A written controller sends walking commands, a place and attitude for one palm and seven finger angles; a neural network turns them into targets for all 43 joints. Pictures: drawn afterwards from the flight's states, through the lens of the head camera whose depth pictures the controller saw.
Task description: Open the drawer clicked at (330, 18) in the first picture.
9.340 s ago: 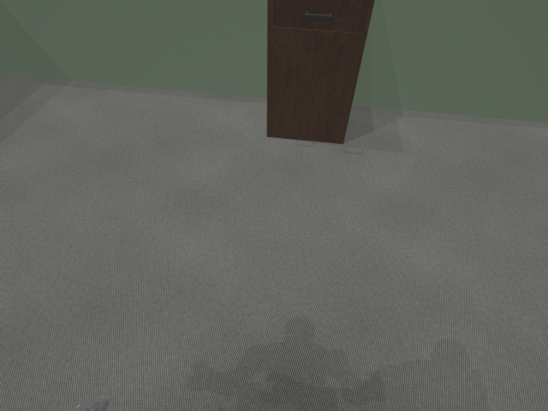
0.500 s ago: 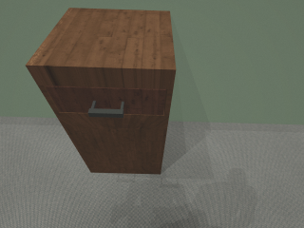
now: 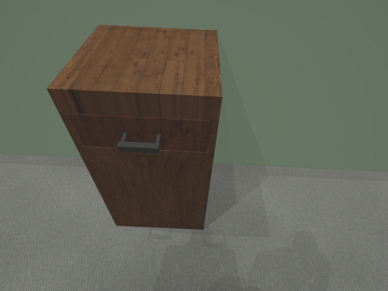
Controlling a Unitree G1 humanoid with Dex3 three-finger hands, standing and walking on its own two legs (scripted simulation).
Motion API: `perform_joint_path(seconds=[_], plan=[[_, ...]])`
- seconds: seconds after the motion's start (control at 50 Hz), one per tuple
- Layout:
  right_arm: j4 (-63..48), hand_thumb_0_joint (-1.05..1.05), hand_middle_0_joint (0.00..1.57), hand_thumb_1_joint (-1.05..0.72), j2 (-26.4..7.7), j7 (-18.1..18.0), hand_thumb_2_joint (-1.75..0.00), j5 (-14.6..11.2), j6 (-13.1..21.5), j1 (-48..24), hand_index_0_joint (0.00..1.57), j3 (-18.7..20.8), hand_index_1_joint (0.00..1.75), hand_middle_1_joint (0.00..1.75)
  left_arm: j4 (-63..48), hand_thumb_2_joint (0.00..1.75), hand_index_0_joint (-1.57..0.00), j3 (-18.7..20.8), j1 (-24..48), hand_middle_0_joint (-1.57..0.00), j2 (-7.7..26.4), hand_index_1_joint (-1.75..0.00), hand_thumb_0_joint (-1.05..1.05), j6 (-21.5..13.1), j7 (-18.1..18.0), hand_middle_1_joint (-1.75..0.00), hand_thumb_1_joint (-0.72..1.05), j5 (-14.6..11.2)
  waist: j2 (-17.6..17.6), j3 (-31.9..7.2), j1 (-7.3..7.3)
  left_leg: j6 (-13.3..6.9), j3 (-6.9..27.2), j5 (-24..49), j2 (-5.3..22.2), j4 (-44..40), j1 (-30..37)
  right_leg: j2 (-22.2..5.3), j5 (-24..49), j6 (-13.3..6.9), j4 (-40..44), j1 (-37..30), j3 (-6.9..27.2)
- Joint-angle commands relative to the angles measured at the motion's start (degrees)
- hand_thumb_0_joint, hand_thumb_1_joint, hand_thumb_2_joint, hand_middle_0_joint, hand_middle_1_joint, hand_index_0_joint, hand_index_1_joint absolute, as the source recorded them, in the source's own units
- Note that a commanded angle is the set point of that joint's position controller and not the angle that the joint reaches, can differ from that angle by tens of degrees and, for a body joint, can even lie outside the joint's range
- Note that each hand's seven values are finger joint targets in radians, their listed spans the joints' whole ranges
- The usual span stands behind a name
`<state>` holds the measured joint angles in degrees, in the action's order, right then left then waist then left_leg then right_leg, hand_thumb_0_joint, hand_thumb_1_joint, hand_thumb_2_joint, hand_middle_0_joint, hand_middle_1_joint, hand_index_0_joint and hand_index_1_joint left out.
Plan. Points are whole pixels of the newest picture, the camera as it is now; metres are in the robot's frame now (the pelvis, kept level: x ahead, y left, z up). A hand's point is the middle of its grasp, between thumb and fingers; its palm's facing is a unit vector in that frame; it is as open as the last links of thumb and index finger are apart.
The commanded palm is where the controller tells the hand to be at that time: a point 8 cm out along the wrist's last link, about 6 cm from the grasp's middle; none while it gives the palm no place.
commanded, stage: look again from close up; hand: left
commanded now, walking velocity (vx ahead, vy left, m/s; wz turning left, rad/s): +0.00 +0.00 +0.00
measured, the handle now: (140, 142) +0.54 +0.20 -0.06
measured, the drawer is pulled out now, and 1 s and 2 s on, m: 0.00 0.00 0.00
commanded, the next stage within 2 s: raise the hand with hooked fingers in 0.60 s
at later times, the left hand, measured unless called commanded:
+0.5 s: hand out of the picture +0.01 +0.16 -0.17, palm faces +0.03 -0.97 -0.23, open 7.3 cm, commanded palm none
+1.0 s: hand (117, 249) +0.21 +0.18 -0.04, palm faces -0.04 -0.28 -0.96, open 7.9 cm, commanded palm +0.14 +0.20 -0.03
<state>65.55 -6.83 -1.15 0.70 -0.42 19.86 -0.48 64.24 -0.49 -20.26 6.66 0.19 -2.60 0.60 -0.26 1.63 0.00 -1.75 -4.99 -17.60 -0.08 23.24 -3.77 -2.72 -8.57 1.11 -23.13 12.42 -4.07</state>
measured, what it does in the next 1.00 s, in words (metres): stands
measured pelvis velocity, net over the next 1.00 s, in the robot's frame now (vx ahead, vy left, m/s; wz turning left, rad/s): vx -0.01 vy -0.03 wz -0.06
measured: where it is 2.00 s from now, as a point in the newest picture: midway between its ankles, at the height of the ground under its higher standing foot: outside the picture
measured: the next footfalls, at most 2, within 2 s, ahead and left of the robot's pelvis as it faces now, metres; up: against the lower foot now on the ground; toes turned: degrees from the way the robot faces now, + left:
none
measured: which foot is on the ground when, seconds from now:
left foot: down 0.00-1.00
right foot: down 0.00-1.00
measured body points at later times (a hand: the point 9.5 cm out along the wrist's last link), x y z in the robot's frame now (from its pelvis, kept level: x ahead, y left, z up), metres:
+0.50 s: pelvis +0.01 -0.01 -0.01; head +0.00 -0.03 +0.44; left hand +0.01 +0.21 -0.16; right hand +0.00 -0.20 -0.18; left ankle -0.05 +0.09 -0.74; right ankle +0.04 -0.13 -0.74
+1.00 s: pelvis -0.01 -0.03 -0.02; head +0.01 -0.06 +0.42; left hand +0.21 +0.19 +0.01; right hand +0.19 -0.30 -0.10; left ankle -0.05 +0.09 -0.74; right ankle +0.04 -0.13 -0.74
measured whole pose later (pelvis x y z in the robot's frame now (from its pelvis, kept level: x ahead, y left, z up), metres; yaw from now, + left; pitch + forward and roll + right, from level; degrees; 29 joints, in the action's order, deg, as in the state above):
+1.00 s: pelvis -0.01 -0.03 -0.02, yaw -4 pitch +7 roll +3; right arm 33.7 -16.6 0.9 2.8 3.9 6.3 3.2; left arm 5.0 -2.0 -20.9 17.3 -3.1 -22.0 51.3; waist 0.6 -5.6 1.7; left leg 0.5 -8.8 -22.9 1.6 36.5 -20.6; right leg -1.3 -14.7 -2.0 -40.5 33.2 -0.1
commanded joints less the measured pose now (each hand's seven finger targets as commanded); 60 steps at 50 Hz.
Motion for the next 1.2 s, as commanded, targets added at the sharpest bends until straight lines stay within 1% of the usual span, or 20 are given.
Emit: perform_joint_path(seconds=[0.0,0.06,0.08,0.1,0.14,0.24,0.66,0.68,0.7,0.72,0.74,0.76,0.78,0.82,0.86,0.9,0.96,1.0,1.06,1.18], plan=[[-0.58,0.00,0.20,-0.90,-4.82,-0.82,-0.90,-0.16,0.97,4.80,0.20,0.91,0.30,0.30,-1.59,0.90,-0.20,0.87,-3.45,-0.20,3.89,-0.30,0.00,-1.10,-0.19,-0.30,0.90,0.11,0.34,5.02,-0.09,0.13,5.86,1.02,5.91,-7.80,-11.01,-3.54,0.80,-1.91,3.23,-3.55,5.00],[-0.34,0.00,0.20,-0.90,-4.28,-0.95,-0.90,-0.21,1.15,5.63,0.20,0.88,0.30,0.30,-1.14,0.90,-0.20,0.89,-4.32,-0.20,3.13,-0.30,0.00,-1.10,-0.27,-0.30,0.90,0.13,0.64,4.84,0.03,0.05,5.94,1.28,6.08,-7.93,-11.42,-3.49,1.55,-1.92,2.62,-3.80,4.73],[-5.31,0.00,0.20,-0.90,-6.46,-0.39,-0.90,-0.46,2.81,-2.07,0.20,0.49,0.30,0.30,0.66,0.90,-0.20,0.51,-5.74,-0.20,7.13,-0.30,0.00,-2.31,-2.05,-0.30,0.90,0.74,0.05,7.51,2.14,1.47,3.43,12.75,7.05,2.38,-14.79,-6.59,20.85,-2.68,-4.24,-1.48,5.49],[-6.34,0.00,0.20,-0.90,-4.34,-0.68,-0.90,-0.30,2.44,2.98,0.20,0.77,0.30,0.30,-0.30,0.90,-0.20,0.89,-5.30,-0.20,7.61,-0.30,0.00,-2.34,-1.60,-0.30,0.90,0.11,4.91,0.47,-0.63,1.65,4.99,2.45,4.00,-0.55,-12.40,-6.85,9.77,-3.63,-3.65,-3.31,6.69],[-6.40,0.00,0.20,-0.90,-4.44,-0.50,-0.90,0.05,2.79,5.02,0.20,0.31,0.30,0.30,-0.94,0.90,-0.20,0.26,-3.54,-0.20,6.44,-0.30,0.00,-1.86,-0.58,-0.30,0.90,0.09,9.96,-0.88,-0.26,0.32,7.02,3.37,6.98,-3.15,-13.07,-3.67,-3.02,-3.74,-5.37,-1.79,3.58],[-6.98,0.00,0.20,-0.90,-5.54,-0.93,-0.90,-0.07,2.66,6.87,0.20,-0.01,0.30,0.30,-0.33,0.90,-0.20,-0.20,-2.08,-0.20,3.93,-0.30,0.00,-1.32,0.58,-0.30,0.90,0.11,1.29,5.77,-0.34,-1.12,8.48,2.56,7.10,-5.56,-15.76,-2.51,-2.47,-3.38,-4.68,-0.23,2.81],[-2.37,0.00,0.20,-0.90,-5.58,-0.92,-0.90,0.14,2.26,4.82,0.20,-0.51,0.30,0.30,-1.00,0.90,-0.20,1.09,0.93,-0.20,5.88,-0.30,0.00,-1.82,0.56,-0.30,0.90,-0.32,-0.17,3.32,-0.12,-0.10,4.98,8.37,5.58,-4.74,-9.10,-4.12,7.94,-3.89,-1.73,-4.35,5.37],[-5.92,0.00,0.20,-0.90,-8.70,-0.38,-0.90,-0.50,2.57,-1.91,0.20,1.02,0.30,0.30,1.10,0.90,-0.20,1.64,-4.20,-0.20,9.41,-0.30,0.00,-2.33,-1.93,-0.30,0.90,0.02,-14.30,4.52,2.83,1.30,2.79,12.01,7.54,6.29,-14.29,-6.27,32.24,-2.41,-4.97,-4.84,5.96],[-25.91,0.00,0.20,-0.90,-17.81,-3.46,-0.90,-3.25,11.09,-5.25,0.20,1.13,0.30,0.30,-80.90,0.89,-0.20,-1.68,44.49,-0.20,24.59,-0.32,0.00,-12.58,-1.61,-0.32,0.88,10.69,5.75,-23.16,-2.50,-1.38,3.63,18.75,0.14,-0.82,-1.33,-0.18,19.98,-3.57,-7.27,-8.04,12.74],[-24.21,0.00,0.20,-0.90,-14.42,-5.29,-0.90,-2.47,16.09,-8.93,0.20,2.65,0.30,0.30,-67.46,0.88,-0.20,1.16,17.86,-0.20,22.63,-0.33,0.00,-7.55,-6.48,-0.33,0.85,11.68,17.59,-23.18,2.13,-0.90,2.55,27.36,0.58,0.05,-0.43,1.21,7.62,-5.26,-8.64,-6.08,8.13],[-24.05,0.00,0.20,-0.90,-11.44,-5.03,-0.90,-4.11,17.67,-9.33,0.20,3.10,0.30,0.30,-62.01,0.87,-0.21,-3.25,3.52,-0.21,12.98,-0.34,0.00,0.93,-9.60,-0.34,0.83,11.94,16.99,-13.81,1.97,2.03,3.46,22.45,0.64,-1.23,-5.72,1.90,0.23,-4.88,-8.50,-0.71,5.65],[-23.54,0.00,0.20,-0.90,-12.05,-4.95,-0.90,-3.63,18.36,-8.97,0.20,2.22,0.30,0.30,-61.57,0.86,-0.21,-5.33,3.67,-0.21,9.98,-0.36,0.00,1.71,-9.98,-0.36,0.81,15.79,8.90,-8.16,0.57,1.58,3.65,19.04,0.52,0.10,-9.30,2.55,1.05,-3.99,-6.83,2.40,4.90],[-26.81,0.00,0.20,-0.90,-13.86,-4.61,-0.90,-2.41,18.47,-12.14,0.20,2.39,0.30,0.30,-64.64,0.85,-0.21,-4.16,7.59,-0.21,13.37,-0.37,0.00,1.10,-11.35,-0.37,0.78,20.36,2.61,-1.52,-0.37,0.70,5.99,12.19,-0.11,1.29,-13.98,2.74,-2.28,-4.23,-5.73,7.05,6.73],[-30.10,0.00,0.20,-0.90,-14.74,-3.64,-0.90,0.91,16.05,-11.57,0.20,3.04,0.30,0.30,-61.09,0.83,-0.21,-1.30,1.70,-0.21,16.28,-0.40,0.00,-0.51,-14.29,-0.40,0.74,32.91,-7.62,-5.01,0.56,-0.05,5.24,7.67,-1.32,5.20,-19.02,2.34,-10.68,-3.92,-5.58,10.11,7.11],[-35.12,0.00,0.20,-0.90,-14.18,-1.51,-0.90,1.98,12.56,-12.98,0.20,4.43,0.30,0.30,-58.54,0.81,-0.22,0.21,-9.96,-0.22,15.67,-0.43,0.00,-1.40,-17.14,-0.43,0.69,43.91,-7.24,-9.02,4.66,1.04,3.56,6.61,-2.48,7.17,-21.95,2.72,-14.50,-4.63,-6.79,7.67,8.53],[-38.55,0.00,0.20,-0.90,-14.20,1.17,-0.90,2.79,7.74,-16.27,0.20,4.89,0.30,0.30,-56.63,0.79,-0.22,-2.82,-19.74,-0.22,11.47,-0.47,0.00,-2.36,-19.09,-0.47,0.64,51.71,-10.68,-4.96,6.49,1.59,2.51,4.47,-2.24,8.35,-27.10,2.96,-12.33,-5.41,-7.74,9.32,9.46],[-43.07,0.00,0.20,-0.90,-13.87,4.29,-0.90,1.79,2.84,-20.87,0.20,4.54,0.30,0.30,-63.77,0.76,-0.22,-0.57,-19.50,-0.22,14.05,-0.51,0.00,-5.67,-21.61,-0.51,0.57,58.20,-10.92,-10.27,8.53,1.36,1.82,5.37,-2.86,10.77,-30.57,2.56,-5.58,-5.67,-11.67,5.92,10.78],[-44.72,0.00,0.20,-0.90,-13.25,4.98,-0.90,1.94,1.35,-22.28,0.20,4.31,0.30,0.30,-67.89,0.74,-0.23,1.34,-16.30,-0.23,16.53,-0.54,0.00,-6.83,-24.14,-0.54,0.53,61.80,-5.36,-12.56,8.49,1.11,1.54,5.40,-3.43,12.79,-29.91,2.48,-2.70,-5.72,-13.35,6.62,12.04],[-45.18,0.00,0.20,-0.90,-12.41,4.74,-0.90,3.00,-0.63,-21.49,0.20,4.87,0.30,0.30,-73.04,0.71,-0.23,2.21,-2.65,-0.23,17.75,-0.58,0.00,-6.34,-29.06,-0.58,0.46,66.15,-3.82,-15.48,6.15,0.40,2.72,2.75,-3.85,16.88,-29.66,2.55,-6.84,-5.31,-15.17,13.65,13.57],[-44.01,0.00,0.20,-0.90,-11.26,1.85,-0.90,3.77,-0.51,-18.74,0.20,5.02,0.30,0.30,-76.66,0.65,-0.24,2.49,13.48,-0.24,20.91,-0.68,0.00,-5.24,-32.80,-0.68,0.32,65.67,2.32,-22.56,1.66,-0.22,4.27,1.92,-3.36,23.08,-21.99,2.21,-8.49,-4.77,-17.61,21.17,12.08]])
